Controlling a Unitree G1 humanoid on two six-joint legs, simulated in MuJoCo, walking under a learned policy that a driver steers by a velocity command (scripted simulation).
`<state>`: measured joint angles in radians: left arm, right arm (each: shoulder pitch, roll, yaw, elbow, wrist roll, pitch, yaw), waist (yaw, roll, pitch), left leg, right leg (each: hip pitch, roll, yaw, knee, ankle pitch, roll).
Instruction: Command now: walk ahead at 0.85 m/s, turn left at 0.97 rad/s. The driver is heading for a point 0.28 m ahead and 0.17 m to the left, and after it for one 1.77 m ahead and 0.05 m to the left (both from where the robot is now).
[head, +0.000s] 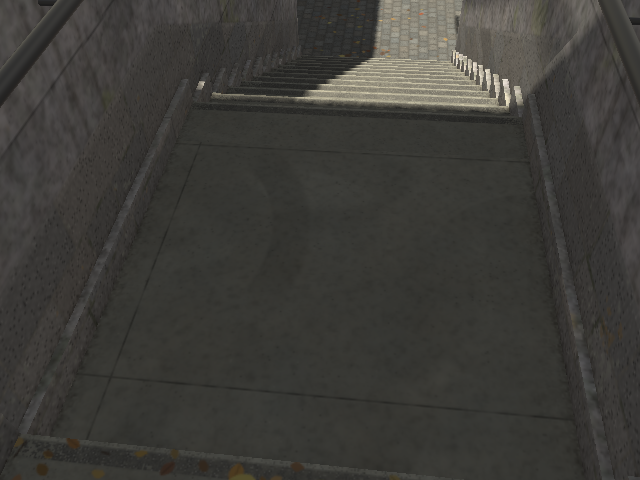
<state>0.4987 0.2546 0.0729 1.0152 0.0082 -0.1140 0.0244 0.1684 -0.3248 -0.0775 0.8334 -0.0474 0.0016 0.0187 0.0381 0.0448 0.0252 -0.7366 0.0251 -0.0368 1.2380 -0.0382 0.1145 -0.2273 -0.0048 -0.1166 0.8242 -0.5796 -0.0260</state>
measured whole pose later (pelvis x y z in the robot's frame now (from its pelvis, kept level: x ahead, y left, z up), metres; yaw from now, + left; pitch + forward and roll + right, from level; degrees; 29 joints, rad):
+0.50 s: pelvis +0.27 -0.04 -0.16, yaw +30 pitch -1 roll +1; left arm 0.06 0.21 0.01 0.71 0.04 0.00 0.03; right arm 0.34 -0.24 -0.05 0.89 -0.02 0.03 -0.04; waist -0.08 -0.01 0.06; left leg -0.33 -0.27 -0.16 0.90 -0.52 0.14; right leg -0.66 -0.01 0.18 0.86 0.14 0.04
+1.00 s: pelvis +0.34 -0.10 -0.28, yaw +20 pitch -3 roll +3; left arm 0.38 0.17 0.02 0.80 0.01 0.02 0.05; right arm -0.06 -0.16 0.03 0.67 -0.08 0.10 -0.06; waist 0.12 0.08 0.06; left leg -1.05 -0.13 -0.06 2.14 -0.35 -0.06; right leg -0.42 0.20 0.22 0.58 -0.07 -0.07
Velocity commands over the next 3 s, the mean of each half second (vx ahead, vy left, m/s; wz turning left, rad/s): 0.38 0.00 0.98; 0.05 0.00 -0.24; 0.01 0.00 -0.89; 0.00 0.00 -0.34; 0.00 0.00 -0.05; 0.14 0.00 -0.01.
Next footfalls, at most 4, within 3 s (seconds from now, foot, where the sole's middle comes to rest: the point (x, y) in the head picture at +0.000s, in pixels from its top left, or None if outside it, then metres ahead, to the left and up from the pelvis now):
0.18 left None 0.24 0.00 -0.88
0.64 right None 0.51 -0.07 -1.04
1.34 left None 0.27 0.00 -0.88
1.76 right None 0.26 -0.24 -0.88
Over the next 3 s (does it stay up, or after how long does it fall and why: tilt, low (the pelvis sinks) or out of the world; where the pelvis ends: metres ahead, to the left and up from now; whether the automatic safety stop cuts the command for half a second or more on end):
stays up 0.24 -0.09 -0.11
